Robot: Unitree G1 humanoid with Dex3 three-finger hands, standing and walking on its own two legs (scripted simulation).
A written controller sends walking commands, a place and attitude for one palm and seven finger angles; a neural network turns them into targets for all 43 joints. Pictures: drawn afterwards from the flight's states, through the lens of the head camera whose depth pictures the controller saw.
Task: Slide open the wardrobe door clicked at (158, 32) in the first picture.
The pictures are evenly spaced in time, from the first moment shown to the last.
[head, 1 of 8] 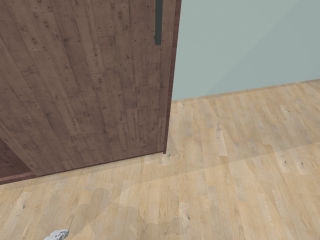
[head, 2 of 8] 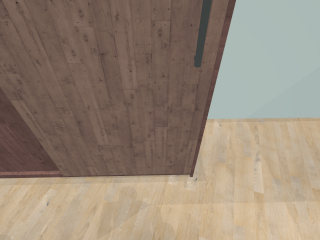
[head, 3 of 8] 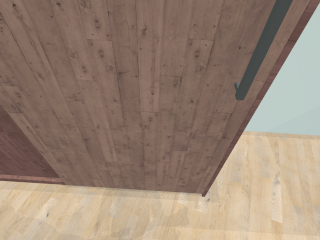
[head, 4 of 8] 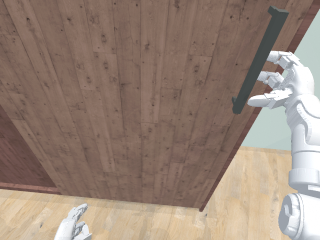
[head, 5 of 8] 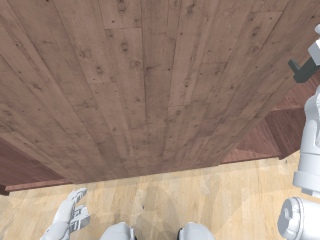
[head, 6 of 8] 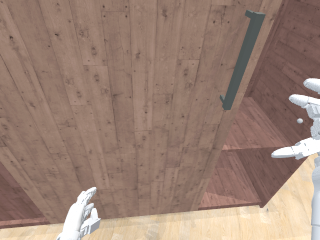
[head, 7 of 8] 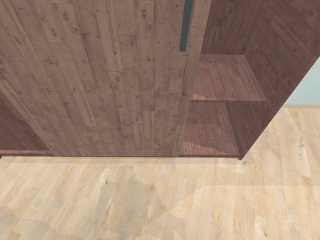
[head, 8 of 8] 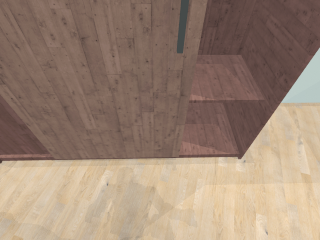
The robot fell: no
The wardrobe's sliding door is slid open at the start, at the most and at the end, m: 0.00 0.44 0.44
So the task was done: yes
